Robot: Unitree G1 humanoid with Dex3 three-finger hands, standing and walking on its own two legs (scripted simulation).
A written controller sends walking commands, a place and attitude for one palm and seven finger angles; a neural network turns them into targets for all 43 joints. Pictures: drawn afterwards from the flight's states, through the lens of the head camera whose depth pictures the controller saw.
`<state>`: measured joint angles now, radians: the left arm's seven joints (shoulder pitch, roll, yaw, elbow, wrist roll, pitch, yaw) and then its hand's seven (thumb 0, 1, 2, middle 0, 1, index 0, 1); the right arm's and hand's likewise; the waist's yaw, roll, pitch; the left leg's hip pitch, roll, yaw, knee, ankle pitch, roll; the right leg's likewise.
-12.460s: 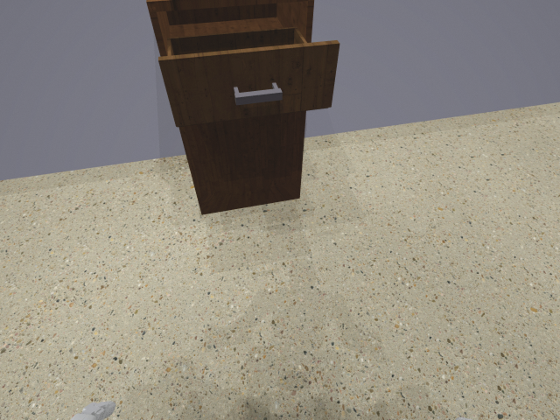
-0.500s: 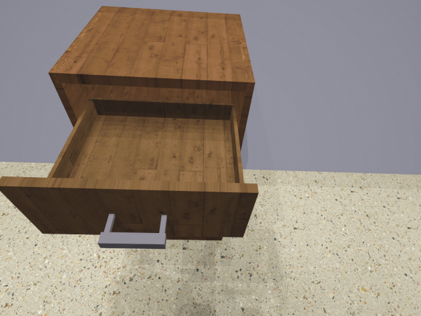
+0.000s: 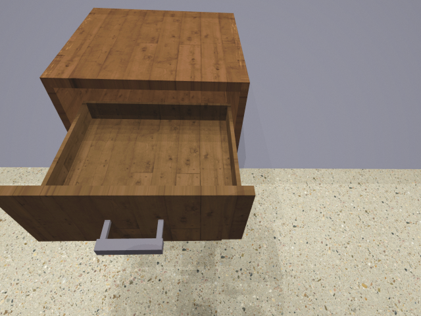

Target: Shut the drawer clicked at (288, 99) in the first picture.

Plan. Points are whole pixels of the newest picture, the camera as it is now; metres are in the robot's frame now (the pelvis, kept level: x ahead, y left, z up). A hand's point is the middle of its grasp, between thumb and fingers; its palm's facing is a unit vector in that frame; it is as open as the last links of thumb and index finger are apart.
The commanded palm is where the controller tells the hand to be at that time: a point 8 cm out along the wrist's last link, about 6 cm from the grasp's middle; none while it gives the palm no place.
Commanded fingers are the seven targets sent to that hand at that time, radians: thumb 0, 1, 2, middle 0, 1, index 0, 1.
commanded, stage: look again from close up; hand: left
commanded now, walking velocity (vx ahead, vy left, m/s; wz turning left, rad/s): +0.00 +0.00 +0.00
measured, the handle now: (132, 235) +0.25 +0.17 +0.02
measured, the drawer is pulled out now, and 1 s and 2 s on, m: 0.30 0.30 0.30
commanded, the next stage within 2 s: raise the hand and make a fist in 0.18 s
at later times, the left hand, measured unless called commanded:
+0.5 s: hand (123, 292) +0.17 +0.17 -0.02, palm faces +0.25 -0.95 -0.20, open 6.9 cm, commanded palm +0.08 +0.20 -0.04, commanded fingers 0.00 0.90 0.90 -0.44 -0.56 -0.44 -0.56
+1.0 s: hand (145, 311) +0.14 +0.12 +0.00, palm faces +0.05 -1.00 -0.05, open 4.4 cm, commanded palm +0.08 +0.19 +0.02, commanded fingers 0.00 0.90 0.90 -0.94 -1.10 -0.94 -1.10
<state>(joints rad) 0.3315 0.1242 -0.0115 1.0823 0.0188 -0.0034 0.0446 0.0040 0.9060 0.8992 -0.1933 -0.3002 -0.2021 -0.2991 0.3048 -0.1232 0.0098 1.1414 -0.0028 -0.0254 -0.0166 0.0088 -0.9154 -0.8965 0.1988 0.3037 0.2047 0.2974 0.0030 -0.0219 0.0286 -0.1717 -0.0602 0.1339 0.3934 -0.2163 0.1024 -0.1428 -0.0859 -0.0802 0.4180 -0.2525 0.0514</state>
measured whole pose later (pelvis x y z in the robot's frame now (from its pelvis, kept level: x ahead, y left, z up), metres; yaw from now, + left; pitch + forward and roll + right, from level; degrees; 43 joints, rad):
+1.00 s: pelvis -0.01 -0.07 -0.06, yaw +6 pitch +9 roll +0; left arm 0.62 0.22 0.12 -0.15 -0.28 -0.33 -0.33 0.02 0.90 0.90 -0.74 -0.90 -0.75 -0.89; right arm 0.20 -0.19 0.04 0.53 0.06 -0.21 -0.05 0.01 -0.90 -0.90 0.20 0.30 0.21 0.30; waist 0.03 0.05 -0.13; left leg -0.69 0.00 0.00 0.97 -0.44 0.01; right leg -0.63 0.03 -0.15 0.94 -0.48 -0.09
